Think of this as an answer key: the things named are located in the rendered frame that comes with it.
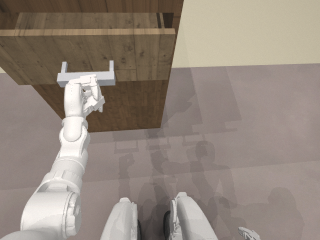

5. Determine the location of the left robot upper arm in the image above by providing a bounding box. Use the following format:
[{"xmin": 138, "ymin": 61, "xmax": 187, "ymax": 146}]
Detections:
[{"xmin": 0, "ymin": 191, "xmax": 82, "ymax": 240}]

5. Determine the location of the cabinet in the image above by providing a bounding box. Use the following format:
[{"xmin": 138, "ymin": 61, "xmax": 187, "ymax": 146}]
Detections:
[{"xmin": 0, "ymin": 0, "xmax": 184, "ymax": 133}]

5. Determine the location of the left robot forearm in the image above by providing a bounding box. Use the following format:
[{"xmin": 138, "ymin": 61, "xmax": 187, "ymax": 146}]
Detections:
[{"xmin": 20, "ymin": 116, "xmax": 91, "ymax": 231}]

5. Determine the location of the robot shin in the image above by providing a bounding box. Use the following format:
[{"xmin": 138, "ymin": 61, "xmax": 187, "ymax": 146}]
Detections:
[
  {"xmin": 112, "ymin": 197, "xmax": 138, "ymax": 240},
  {"xmin": 169, "ymin": 192, "xmax": 187, "ymax": 240}
]

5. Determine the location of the handle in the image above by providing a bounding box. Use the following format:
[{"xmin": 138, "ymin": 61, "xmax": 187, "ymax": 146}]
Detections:
[{"xmin": 57, "ymin": 60, "xmax": 116, "ymax": 88}]

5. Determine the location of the drawer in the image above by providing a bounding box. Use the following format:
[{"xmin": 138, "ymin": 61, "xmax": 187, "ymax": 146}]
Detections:
[{"xmin": 0, "ymin": 12, "xmax": 176, "ymax": 85}]

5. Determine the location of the right robot hand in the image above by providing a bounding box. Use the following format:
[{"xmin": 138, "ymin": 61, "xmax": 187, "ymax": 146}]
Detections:
[{"xmin": 238, "ymin": 227, "xmax": 261, "ymax": 240}]

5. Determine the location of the robot right shin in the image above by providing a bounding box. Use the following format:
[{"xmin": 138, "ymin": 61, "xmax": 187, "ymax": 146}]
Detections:
[{"xmin": 169, "ymin": 192, "xmax": 187, "ymax": 240}]

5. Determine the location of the robot left shin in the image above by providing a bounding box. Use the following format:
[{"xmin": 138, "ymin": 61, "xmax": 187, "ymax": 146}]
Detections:
[{"xmin": 112, "ymin": 197, "xmax": 138, "ymax": 240}]

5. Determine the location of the left robot hand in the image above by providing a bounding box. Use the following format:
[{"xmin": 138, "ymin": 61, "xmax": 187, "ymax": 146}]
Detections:
[{"xmin": 64, "ymin": 74, "xmax": 105, "ymax": 119}]

